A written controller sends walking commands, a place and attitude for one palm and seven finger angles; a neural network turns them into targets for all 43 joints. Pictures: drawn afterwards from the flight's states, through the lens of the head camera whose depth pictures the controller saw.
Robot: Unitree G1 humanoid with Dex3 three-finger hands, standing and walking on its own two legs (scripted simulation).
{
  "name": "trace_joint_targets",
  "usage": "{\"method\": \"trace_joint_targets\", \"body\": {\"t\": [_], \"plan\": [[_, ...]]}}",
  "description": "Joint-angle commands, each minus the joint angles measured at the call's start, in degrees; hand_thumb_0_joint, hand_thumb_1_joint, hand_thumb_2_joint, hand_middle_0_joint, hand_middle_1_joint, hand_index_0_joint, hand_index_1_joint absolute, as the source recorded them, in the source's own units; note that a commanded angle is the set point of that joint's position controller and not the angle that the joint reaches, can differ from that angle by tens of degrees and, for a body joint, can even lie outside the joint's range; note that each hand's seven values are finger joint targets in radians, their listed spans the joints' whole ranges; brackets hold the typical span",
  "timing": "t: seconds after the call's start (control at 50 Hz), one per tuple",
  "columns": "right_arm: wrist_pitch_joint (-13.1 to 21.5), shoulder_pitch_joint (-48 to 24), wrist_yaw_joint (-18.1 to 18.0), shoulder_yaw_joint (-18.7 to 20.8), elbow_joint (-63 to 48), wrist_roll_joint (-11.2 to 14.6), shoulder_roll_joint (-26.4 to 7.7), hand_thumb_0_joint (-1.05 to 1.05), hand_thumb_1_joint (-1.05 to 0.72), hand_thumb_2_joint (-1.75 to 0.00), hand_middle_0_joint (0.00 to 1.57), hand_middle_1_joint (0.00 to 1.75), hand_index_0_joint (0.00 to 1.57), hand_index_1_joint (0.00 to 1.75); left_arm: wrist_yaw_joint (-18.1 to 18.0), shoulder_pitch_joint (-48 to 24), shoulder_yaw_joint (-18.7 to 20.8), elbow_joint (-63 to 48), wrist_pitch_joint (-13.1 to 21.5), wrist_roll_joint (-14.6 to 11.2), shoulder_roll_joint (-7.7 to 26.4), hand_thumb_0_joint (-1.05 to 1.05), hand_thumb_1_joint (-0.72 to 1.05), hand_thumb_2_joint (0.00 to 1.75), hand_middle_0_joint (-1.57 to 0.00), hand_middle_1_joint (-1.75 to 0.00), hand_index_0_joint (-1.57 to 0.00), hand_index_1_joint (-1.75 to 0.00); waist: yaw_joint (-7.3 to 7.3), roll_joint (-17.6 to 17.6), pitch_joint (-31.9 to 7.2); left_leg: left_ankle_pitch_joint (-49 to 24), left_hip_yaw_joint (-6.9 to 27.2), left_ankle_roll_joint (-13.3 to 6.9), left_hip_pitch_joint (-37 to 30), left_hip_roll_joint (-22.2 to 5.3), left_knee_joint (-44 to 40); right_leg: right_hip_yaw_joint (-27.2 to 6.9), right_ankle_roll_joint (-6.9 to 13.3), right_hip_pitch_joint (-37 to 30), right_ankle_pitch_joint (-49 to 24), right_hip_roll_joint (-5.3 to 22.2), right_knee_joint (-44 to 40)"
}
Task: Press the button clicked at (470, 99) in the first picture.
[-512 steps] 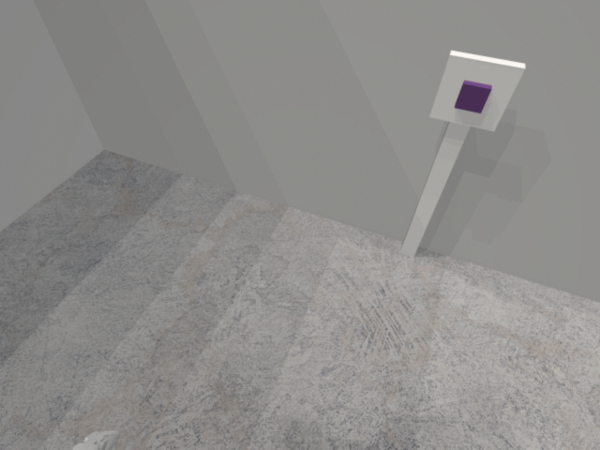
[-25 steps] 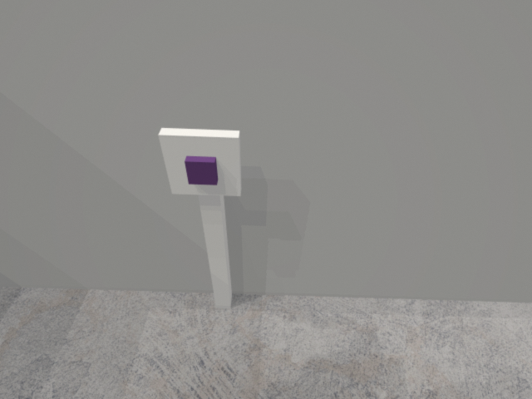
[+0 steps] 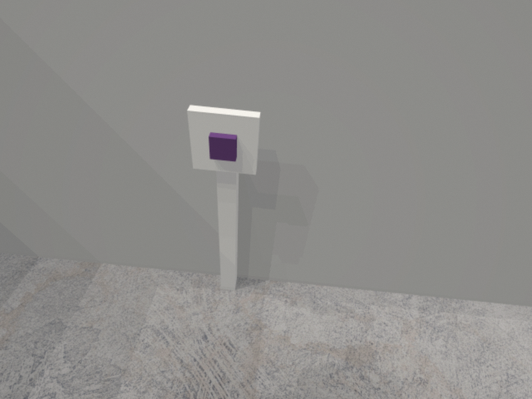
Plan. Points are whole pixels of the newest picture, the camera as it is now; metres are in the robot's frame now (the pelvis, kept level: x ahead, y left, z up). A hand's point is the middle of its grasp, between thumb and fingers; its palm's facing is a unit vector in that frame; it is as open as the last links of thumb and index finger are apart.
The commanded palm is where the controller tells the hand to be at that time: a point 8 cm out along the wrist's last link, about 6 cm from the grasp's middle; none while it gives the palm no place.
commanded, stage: come to a stop and stand still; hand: left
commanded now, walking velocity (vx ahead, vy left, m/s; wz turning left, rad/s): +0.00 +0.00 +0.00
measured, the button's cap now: (223, 146) +0.72 +0.16 +0.00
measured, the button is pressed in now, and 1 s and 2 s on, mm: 0 0 0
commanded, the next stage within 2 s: look again from close up in 1.54 s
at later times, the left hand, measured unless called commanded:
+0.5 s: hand out of the picture -0.07 +0.15 -0.16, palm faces +0.03 -0.99 -0.15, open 7.4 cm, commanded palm none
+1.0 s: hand out of the picture -0.03 +0.15 -0.16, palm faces +0.02 -0.99 -0.15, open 7.3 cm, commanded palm none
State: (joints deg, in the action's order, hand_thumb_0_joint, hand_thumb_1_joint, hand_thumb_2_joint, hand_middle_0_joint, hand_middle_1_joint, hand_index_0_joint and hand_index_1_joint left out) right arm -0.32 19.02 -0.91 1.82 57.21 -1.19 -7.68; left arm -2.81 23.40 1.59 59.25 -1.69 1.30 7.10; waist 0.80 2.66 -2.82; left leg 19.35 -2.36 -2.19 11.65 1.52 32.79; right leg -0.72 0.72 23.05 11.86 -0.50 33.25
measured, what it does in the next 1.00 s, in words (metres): steps on the spot: right foot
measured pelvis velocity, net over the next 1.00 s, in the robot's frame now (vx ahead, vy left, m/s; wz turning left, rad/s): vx -0.02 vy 0.00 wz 0.00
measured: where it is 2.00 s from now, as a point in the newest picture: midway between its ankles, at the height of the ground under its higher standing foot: outside the picture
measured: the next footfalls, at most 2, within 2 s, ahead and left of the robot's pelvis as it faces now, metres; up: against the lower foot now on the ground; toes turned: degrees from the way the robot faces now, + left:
right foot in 0.22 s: +0.03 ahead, -0.12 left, +0.00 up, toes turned +2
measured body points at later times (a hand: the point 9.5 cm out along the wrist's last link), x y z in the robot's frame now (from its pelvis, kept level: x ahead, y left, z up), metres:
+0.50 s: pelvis -0.05 +0.00 +0.01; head -0.05 +0.00 +0.46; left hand -0.07 +0.20 -0.15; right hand -0.08 -0.21 -0.15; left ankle -0.01 +0.09 -0.72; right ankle -0.01 -0.12 -0.72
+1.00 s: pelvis -0.02 +0.00 +0.02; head -0.01 +0.00 +0.47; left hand -0.03 +0.20 -0.15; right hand -0.03 -0.22 -0.14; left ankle -0.01 +0.09 -0.72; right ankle -0.01 -0.12 -0.72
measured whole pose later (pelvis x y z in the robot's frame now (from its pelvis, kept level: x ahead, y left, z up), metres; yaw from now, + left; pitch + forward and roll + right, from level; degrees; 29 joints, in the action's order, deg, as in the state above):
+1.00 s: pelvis -0.02 +0.00 +0.02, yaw +0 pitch +0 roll +0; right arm 1.0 17.5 -1.8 -0.8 62.8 -0.8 -7.5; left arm -2.1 19.1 -0.8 62.2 1.5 0.6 7.1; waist -0.3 0.6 0.9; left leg 12.3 -2.3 -2.2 13.0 1.4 25.3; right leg -2.0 0.5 12.8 12.6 -1.3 25.7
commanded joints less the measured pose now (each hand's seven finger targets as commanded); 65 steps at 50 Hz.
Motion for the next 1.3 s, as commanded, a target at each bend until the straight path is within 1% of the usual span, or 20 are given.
{"method": "trace_joint_targets", "body": {"t": [0.0, 0.02, 0.04, 0.06, 0.1, 0.14, 0.16, 0.18, 0.2, 0.24, 0.28, 0.4, 0.46, 0.52, 0.62, 0.64, 0.8, 0.88, 1.04, 1.28], "plan": [[1.2, -0.2, -1.4, 0.3, -1.5, -0.1, -5.0, 0.00, -0.90, -0.90, 0.20, 0.30, 0.20, 0.30, 0.1, -0.1, 1.6, -3.2, 0.2, 0.2, 4.2, 0.00, 0.90, 0.90, -0.20, -0.30, -0.20, -0.30, 1.01, -17.7, 10.7, 6.1, 18.7, -5.8, 13.9, -15.3, -23.7, -3.1, -0.2, -0.5, 8.5, 0.2, 14.8], [1.1, -2.7, -1.4, -0.1, -1.9, -0.1, -4.6, 0.00, -0.90, -0.90, 0.20, 0.30, 0.20, 0.30, 0.3, -0.6, 1.6, -3.2, -0.1, 0.3, 4.2, 0.00, 0.90, 0.90, -0.20, -0.30, -0.20, -0.30, 1.96, -14.1, 12.6, 9.2, 18.2, -6.8, 18.5, -15.2, -24.2, -3.6, -0.1, -2.0, 7.2, 0.5, 19.0], [1.2, -4.0, -1.4, -0.2, -2.1, 0.0, -5.0, 0.00, -0.90, -0.90, 0.20, 0.30, 0.20, 0.30, 0.5, 0.1, 1.4, -3.1, 0.0, 0.2, 3.9, 0.00, 0.90, 0.90, -0.20, -0.30, -0.20, -0.30, 2.82, -10.2, 12.1, 8.6, 17.6, -7.6, 20.2, -14.9, -24.0, -3.4, 0.0, -3.3, 7.3, 0.5, 21.1], [1.4, -4.2, -1.2, -0.3, -2.2, -0.1, -5.2, 0.00, -0.90, -0.90, 0.20, 0.30, 0.20, 0.30, 0.6, -0.3, 1.1, -3.0, 0.3, 0.1, 3.3, 0.00, 0.90, 0.90, -0.20, -0.30, -0.20, -0.30, 2.80, -7.9, 13.6, 7.9, 16.7, -7.7, 20.4, -14.4, -23.5, -2.9, 0.2, -3.8, 8.4, 1.2, 18.9], [1.4, -1.5, -1.2, -0.2, -0.9, -0.3, -5.8, 0.00, -0.90, -0.90, 0.20, 0.30, 0.20, 0.30, 0.9, -0.7, 0.3, -2.8, 1.0, 0.0, 2.2, 0.00, 0.90, 0.90, -0.20, -0.30, -0.20, -0.30, 1.62, -7.5, 12.1, 7.1, 14.9, -6.8, 14.3, -12.9, -20.9, -0.7, 0.3, -5.5, 10.4, 1.8, 6.3], [1.2, 1.7, -1.3, -0.3, 0.6, 0.0, -5.4, 0.00, -0.90, -0.90, 0.20, 0.30, 0.20, 0.30, 1.0, -0.1, 0.1, -1.6, 1.8, -0.2, 2.5, 0.00, 0.90, 0.90, -0.20, -0.30, -0.20, -0.30, 1.04, -4.5, 11.0, 7.4, 14.4, -4.7, 12.2, -10.8, -17.6, -1.5, 0.6, -11.0, 4.2, 1.7, -7.8], [1.3, 3.0, -1.2, -0.5, 1.0, 0.3, -4.4, 0.00, -0.90, -0.90, 0.20, 0.30, 0.20, 0.30, 0.8, 0.1, 0.0, -1.2, 2.1, -0.3, 3.5, 0.00, 0.90, 0.90, -0.20, -0.30, -0.20, -0.30, 0.47, -2.1, 10.3, 8.2, 13.1, -2.9, 13.2, -8.6, -16.6, -5.1, 1.6, -13.4, 3.1, 3.2, -10.6], [1.5, 3.5, -1.0, -0.7, 1.1, 0.4, -4.0, 0.00, -0.90, -0.90, 0.20, 0.30, 0.20, 0.30, 0.8, 0.1, -0.3, -1.1, 2.4, -0.4, 4.2, 0.00, 0.90, 0.90, -0.20, -0.30, -0.20, -0.30, -0.04, -3.1, 10.2, 6.5, 11.2, -1.6, 11.3, -6.7, -16.2, -7.0, 2.7, -11.4, 4.6, 5.0, -11.6], [1.8, 3.9, -0.8, -0.8, 1.4, 0.4, -3.7, 0.00, -0.90, -0.90, 0.20, 0.30, 0.20, 0.30, 0.8, 0.4, -0.4, -1.0, 2.4, -0.4, 4.8, 0.00, 0.90, 0.90, -0.20, -0.30, -0.20, -0.30, -0.49, -6.0, 8.3, 3.5, 10.9, -1.0, 6.8, -6.3, -16.7, -6.8, 3.2, -9.2, 3.7, 5.3, -10.9], [1.4, 4.2, -0.8, -0.4, 2.0, 0.4, -4.7, 0.00, -0.90, -0.90, 0.20, 0.30, 0.20, 0.30, 0.8, -1.1, -0.5, -0.8, 2.8, -0.3, 5.0, 0.00, 0.90, 0.90, -0.20, -0.30, -0.20, -0.30, -1.12, -0.1, 6.4, 5.9, 10.5, -1.0, 5.9, -7.1, -15.5, -6.7, 2.6, -8.4, 6.8, 4.0, -11.4], [1.2, 4.1, -0.7, -0.4, 2.2, 0.3, -4.8, 0.00, -0.90, -0.90, 0.20, 0.30, 0.20, 0.30, 0.8, -1.5, -0.6, -1.0, 2.8, -0.3, 5.0, 0.00, 0.90, 0.90, -0.20, -0.30, -0.20, -0.30, -1.18, 0.5, 8.3, 5.7, 9.4, -0.8, 6.7, -6.6, -15.1, -7.6, 2.6, -6.7, 9.9, 4.4, -12.6], [0.7, 4.6, -0.5, -0.6, 2.7, 0.1, -4.6, 0.00, -0.90, -0.90, 0.20, 0.30, 0.20, 0.30, 0.9, -0.2, -0.4, -0.9, 2.6, -0.2, 5.2, 0.00, 0.90, 0.90, -0.20, -0.30, -0.20, -0.30, -1.30, -2.3, 9.8, 8.4, 8.7, -0.6, 8.1, -5.9, -14.5, -8.4, 2.6, -3.1, 15.8, 4.2, -13.6], [0.6, 4.8, -0.5, -0.7, 2.8, 0.1, -4.4, 0.00, -0.90, -0.90, 0.20, 0.30, 0.20, 0.30, 0.9, 0.4, -0.4, -0.6, 2.7, -0.2, 5.0, 0.00, 0.90, 0.90, -0.20, -0.30, -0.20, -0.30, -1.36, -0.9, 9.1, 7.5, 8.2, -0.5, 8.2, -5.4, -13.1, -9.2, 2.7, -3.0, 17.0, 4.5, -14.2], [0.8, 5.3, -0.6, -0.8, 3.1, 0.1, -4.0, 0.00, -0.90, -0.90, 0.20, 0.30, 0.20, 0.30, 0.9, 0.4, -0.5, -0.2, 2.9, -0.3, 4.6, 0.00, 0.90, 0.90, -0.20, -0.30, -0.20, -0.30, -1.78, -1.3, 9.1, 5.2, 7.7, -0.3, 6.7, -5.2, -12.1, -9.7, 2.9, -1.5, 17.1, 4.8, -14.8], [1.3, 4.3, -0.7, -1.0, 3.1, 0.2, -4.3, 0.00, -0.90, -0.90, 0.20, 0.30, 0.20, 0.30, 1.0, 1.3, -0.8, 0.6, 3.1, -0.3, 4.2, 0.00, 0.90, 0.90, -0.20, -0.30, -0.20, -0.30, -1.05, -4.1, 8.5, 5.3, 8.6, -0.5, 7.6, -6.1, -14.0, -8.5, 2.6, -4.3, 11.5, 4.2, -13.1], [1.4, 4.2, -0.7, -1.0, 3.0, 0.3, -4.5, 0.00, -0.90, -0.90, 0.20, 0.30, 0.20, 0.30, 1.0, 1.6, -0.8, 0.8, 3.2, -0.3, 4.2, 0.00, 0.90, 0.90, -0.20, -0.30, -0.20, -0.30, -1.00, -2.9, 8.1, 4.3, 8.4, -0.4, 7.6, -6.1, -13.5, -8.4, 2.6, -5.2, 10.5, 4.3, -13.2], [1.9, 3.3, -0.9, -1.3, 3.4, 0.5, -4.8, 0.00, -0.90, -0.90, 0.20, 0.30, 0.20, 0.30, 0.9, 1.2, -1.3, 1.3, 3.5, -0.4, 4.1, 0.00, 0.90, 0.90, -0.20, -0.30, -0.20, -0.30, -0.97, -3.9, 8.0, -0.4, 8.0, -0.2, 5.6, -6.9, -14.7, -7.4, 2.3, -7.4, 3.2, 4.4, -12.6], [2.1, 2.7, -1.0, -1.3, 3.8, 0.6, -4.7, 0.00, -0.90, -0.90, 0.20, 0.30, 0.20, 0.30, 0.7, 0.8, -1.4, 1.5, 3.6, -0.4, 4.1, 0.00, 0.90, 0.90, -0.20, -0.30, -0.20, -0.30, -0.93, -2.9, 7.2, -4.6, 7.5, -0.2, 3.8, -6.8, -14.2, -6.9, 2.2, -8.7, -0.6, 4.7, -12.2], [2.3, 2.2, -1.1, -1.6, 4.3, 0.7, -5.2, 0.00, -0.90, -0.90, 0.20, 0.30, 0.20, 0.30, 0.6, -0.3, -1.5, 1.8, 3.6, -0.5, 4.8, 0.00, 0.90, 0.90, -0.20, -0.30, -0.20, -0.30, -0.80, -2.7, 6.2, -11.2, 6.9, -0.2, 1.5, -7.2, -14.0, -6.1, 1.9, -10.8, -4.9, 4.7, -11.4], [2.4, 1.6, -1.2, -1.8, 5.2, 0.6, -5.4, 0.00, -0.90, -0.90, 0.20, 0.30, 0.20, 0.30, 0.5, -0.8, -1.5, 2.2, 3.6, -0.7, 5.5, 0.00, 0.90, 0.90, -0.20, -0.30, -0.20, -0.30, -0.82, -2.7, 5.9, -14.7, 5.9, 0.0, -1.2, -7.1, -13.6, -6.3, 2.0, -11.6, -7.1, 5.2, -11.9]]}}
